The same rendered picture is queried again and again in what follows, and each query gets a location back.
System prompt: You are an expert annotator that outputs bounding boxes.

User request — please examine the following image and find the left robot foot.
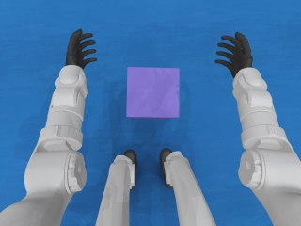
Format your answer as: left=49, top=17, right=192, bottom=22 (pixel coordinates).
left=123, top=150, right=137, bottom=191

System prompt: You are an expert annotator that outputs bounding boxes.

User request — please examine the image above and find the left robot forearm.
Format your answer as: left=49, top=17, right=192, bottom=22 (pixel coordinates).
left=24, top=65, right=88, bottom=191

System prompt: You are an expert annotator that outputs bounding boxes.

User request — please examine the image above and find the left robot hand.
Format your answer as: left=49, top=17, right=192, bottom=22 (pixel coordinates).
left=65, top=28, right=97, bottom=69

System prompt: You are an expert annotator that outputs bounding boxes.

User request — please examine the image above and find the carton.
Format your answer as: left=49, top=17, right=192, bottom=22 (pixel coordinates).
left=126, top=67, right=180, bottom=119

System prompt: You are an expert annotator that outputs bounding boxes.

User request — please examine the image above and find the right robot hand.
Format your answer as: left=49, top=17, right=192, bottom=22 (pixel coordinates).
left=214, top=32, right=253, bottom=78

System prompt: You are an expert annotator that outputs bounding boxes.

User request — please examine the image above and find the right robot forearm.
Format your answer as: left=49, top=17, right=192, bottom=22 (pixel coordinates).
left=232, top=67, right=301, bottom=162

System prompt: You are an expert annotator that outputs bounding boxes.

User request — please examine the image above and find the right robot upper arm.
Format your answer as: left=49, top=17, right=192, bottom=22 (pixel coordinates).
left=238, top=147, right=301, bottom=226

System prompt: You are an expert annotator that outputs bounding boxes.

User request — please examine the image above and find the left robot upper arm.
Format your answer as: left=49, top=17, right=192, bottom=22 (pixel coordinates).
left=0, top=150, right=87, bottom=226

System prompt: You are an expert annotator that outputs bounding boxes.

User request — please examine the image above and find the right robot foot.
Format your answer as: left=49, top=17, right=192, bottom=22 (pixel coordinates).
left=160, top=148, right=173, bottom=189

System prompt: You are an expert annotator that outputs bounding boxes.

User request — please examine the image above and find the robot foot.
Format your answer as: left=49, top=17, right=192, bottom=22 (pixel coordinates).
left=160, top=148, right=173, bottom=189
left=123, top=150, right=137, bottom=191

